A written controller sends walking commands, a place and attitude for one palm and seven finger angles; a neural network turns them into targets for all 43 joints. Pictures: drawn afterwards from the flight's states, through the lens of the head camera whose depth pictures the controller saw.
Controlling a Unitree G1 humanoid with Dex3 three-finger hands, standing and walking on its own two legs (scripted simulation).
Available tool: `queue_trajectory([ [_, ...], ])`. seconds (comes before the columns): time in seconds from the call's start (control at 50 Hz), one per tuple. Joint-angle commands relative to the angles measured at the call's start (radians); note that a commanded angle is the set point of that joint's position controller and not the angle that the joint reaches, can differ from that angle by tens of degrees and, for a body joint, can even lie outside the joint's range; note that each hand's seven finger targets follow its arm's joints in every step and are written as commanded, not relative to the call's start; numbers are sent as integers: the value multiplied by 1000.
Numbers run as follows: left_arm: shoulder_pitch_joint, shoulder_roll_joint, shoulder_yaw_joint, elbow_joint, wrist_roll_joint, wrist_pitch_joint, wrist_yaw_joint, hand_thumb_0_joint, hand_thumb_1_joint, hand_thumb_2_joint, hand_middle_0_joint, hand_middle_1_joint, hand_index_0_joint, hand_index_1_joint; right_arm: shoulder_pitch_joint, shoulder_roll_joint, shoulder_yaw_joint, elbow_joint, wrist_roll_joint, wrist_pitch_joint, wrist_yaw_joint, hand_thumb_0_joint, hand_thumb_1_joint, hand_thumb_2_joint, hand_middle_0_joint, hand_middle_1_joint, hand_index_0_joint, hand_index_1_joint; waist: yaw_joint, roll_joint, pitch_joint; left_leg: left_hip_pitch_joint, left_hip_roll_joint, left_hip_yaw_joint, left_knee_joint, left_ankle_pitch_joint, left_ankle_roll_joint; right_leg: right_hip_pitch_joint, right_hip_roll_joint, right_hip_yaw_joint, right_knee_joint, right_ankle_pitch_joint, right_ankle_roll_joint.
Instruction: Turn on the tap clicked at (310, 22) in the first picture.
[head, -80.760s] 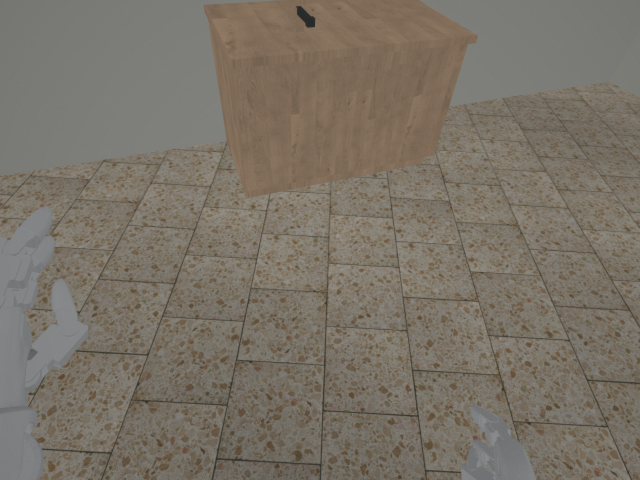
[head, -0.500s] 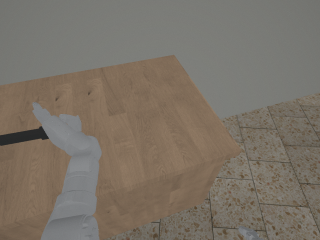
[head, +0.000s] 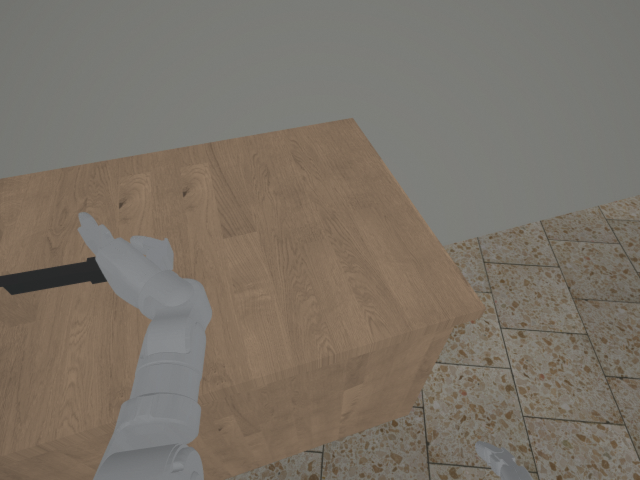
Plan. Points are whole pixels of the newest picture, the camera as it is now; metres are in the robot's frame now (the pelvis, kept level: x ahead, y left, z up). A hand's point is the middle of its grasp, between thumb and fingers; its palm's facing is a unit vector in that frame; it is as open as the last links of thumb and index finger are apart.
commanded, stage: draw the hand back beside the body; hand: left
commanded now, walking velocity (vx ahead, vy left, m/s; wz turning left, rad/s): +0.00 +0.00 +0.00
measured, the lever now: (98, 269) +0.39 +0.36 +0.02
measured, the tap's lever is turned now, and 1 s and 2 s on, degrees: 86 86 86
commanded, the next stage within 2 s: step back with the hand held close in 1.46 s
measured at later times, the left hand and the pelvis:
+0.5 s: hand (124, 293) +0.28 +0.23 +0.13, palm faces +0.35 -0.90 -0.27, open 7.7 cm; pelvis -0.01 +0.00 +0.02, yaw -1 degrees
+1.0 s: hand (81, 318) +0.23 +0.24 +0.16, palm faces +0.35 -0.88 -0.30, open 7.5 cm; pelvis +0.00 +0.01 +0.02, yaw -2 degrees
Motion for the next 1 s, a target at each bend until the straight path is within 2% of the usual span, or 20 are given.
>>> queue_trajectory([
  [0.0,-342,240,-129,-380,68,-95,-217,0,900,900,-152,-156,-152,-156,-43,-133,-44,-166,26,-15,-47,0,-900,-900,200,300,200,300,-20,-32,-336,195,-13,48,-33,381,51,167,-28,90,-50,491,12],
  [0.04,-294,266,-135,-453,42,-113,-300,0,900,900,-154,-162,-154,-162,-51,-125,-33,-191,36,-6,-69,0,-900,-900,200,300,200,300,-4,18,-353,234,-17,49,-49,406,55,205,-25,96,-50,518,14],
  [0.1,-90,307,-118,-432,-37,-121,-469,0,900,900,-157,-171,-157,-171,-56,-127,-16,-221,59,4,-90,0,-900,-900,200,300,200,300,13,-59,-261,199,-14,51,-76,369,57,235,-20,102,-75,547,22],
  [0.12,-9,339,-54,-416,-81,-110,-504,0,900,900,-158,-174,-158,-174,-68,-128,-14,-234,68,11,-98,0,-900,-900,200,300,200,300,41,-38,-243,195,-14,50,-95,359,54,257,-18,97,-89,531,20],
  [0.16,82,309,-38,-438,-156,-68,-525,0,900,900,-160,-180,-160,-180,-105,-120,1,-269,85,8,-110,0,-900,-900,200,300,200,300,66,-83,-187,174,-16,59,-124,300,51,279,-19,96,-131,485,32],
  [0.18,253,510,3,-325,-86,-79,-579,0,900,900,-161,-183,-161,-183,-14,-126,-4,-234,79,8,-85,0,-900,-900,200,300,200,300,32,-123,-111,213,5,51,-156,259,52,289,-44,104,-152,480,42],
  [0.2,291,478,-4,-360,-111,-90,-621,0,900,900,-162,-186,-162,-186,-31,-125,1,-267,87,11,-77,0,-900,-900,200,300,200,300,47,-135,-83,196,2,53,-176,260,55,303,-42,101,-164,475,38],
  [0.22,292,529,33,-395,-121,-103,-642,0,900,900,-163,-189,-163,-189,-49,-130,0,-271,93,10,-78,0,-900,-900,200,300,200,300,55,-99,-74,205,-4,51,-185,258,57,307,-44,107,-176,464,36],
  [0.26,209,503,-30,-536,-124,-130,-676,0,900,900,-165,-195,-165,-195,-82,-125,8,-297,95,-11,-77,0,-900,-900,200,300,200,300,39,-14,-44,260,-3,59,-200,251,57,285,-44,114,-211,428,35],
  [0.32,59,508,-77,-699,-123,-170,-689,0,900,900,-168,-204,-168,-204,-117,-129,14,-292,92,-60,-81,0,-900,-900,200,300,200,300,15,91,-6,343,-2,43,-235,209,53,225,-32,114,-273,310,27],
  [0.38,24,487,-106,-692,-117,-193,-680,0,900,900,-171,-213,-171,-213,-118,-133,16,-264,88,-106,-87,0,-900,-900,200,300,200,300,-2,66,5,388,-2,36,-254,168,57,206,-24,113,-305,238,27],
  [0.44,99,445,-133,-652,-115,-207,-681,0,900,900,-174,-222,-174,-222,-113,-136,15,-244,85,-130,-93,0,-900,-900,200,300,200,300,3,26,-10,410,-7,27,-278,149,60,226,-22,106,-315,204,27],
  [0.5,224,432,-121,-598,-120,-210,-690,0,900,900,-177,-231,-177,-231,-115,-141,10,-236,83,-131,-90,0,-900,-900,200,300,200,300,20,-73,-20,399,-6,29,-288,153,64,256,-24,104,-326,209,32],
  [0.52,276,444,-100,-578,-117,-211,-695,0,900,900,-178,-234,-178,-234,-119,-143,12,-233,83,-129,-88,0,-900,-900,200,300,200,300,33,-37,-9,393,-10,26,-298,164,62,264,-26,102,-328,218,28],
  [0.58,401,470,-48,-630,-130,-213,-710,0,900,900,-181,-243,-181,-243,-126,-137,13,-253,81,-116,-81,0,-900,-900,200,300,200,300,54,-71,-23,370,-3,33,-298,202,61,316,-32,103,-314,274,30],
  [0.66,402,528,16,-757,-134,-217,-719,0,900,900,-185,-255,-185,-255,-149,-126,19,-272,79,-109,-79,0,-900,-900,200,300,200,300,62,0,10,362,-2,31,-302,208,55,311,-34,105,-328,274,26],
  [0.72,407,535,25,-884,-127,-220,-717,0,900,900,-188,-264,-188,-264,-155,-119,24,-279,75,-122,-77,0,-900,-900,200,300,200,300,62,105,-2,391,-2,27,-297,256,48,320,-35,102,-325,315,17],
  [0.76,473,510,13,-909,-125,-214,-715,0,900,900,-190,-270,-190,-270,-144,-116,23,-281,69,-132,-74,0,-900,-900,200,300,200,300,64,104,-21,412,2,30,-286,302,48,329,-35,98,-314,367,16],
  [0.9,599,448,-27,-904,-131,-195,-720,0,900,900,-197,-291,-197,-291,-153,-132,12,-274,67,-136,-77,0,-900,-900,200,300,200,300,56,-59,42,398,15,26,-286,281,56,287,-29,95,-320,334,26],
  [0.98,620,470,1,-983,-126,-204,-716,0,900,900,-200,-300,-200,-300,-157,-130,13,-275,65,-137,-77,0,-900,-900,200,300,200,300,64,12,24,400,11,17,-284,288,52,300,-33,94,-308,331,20],
])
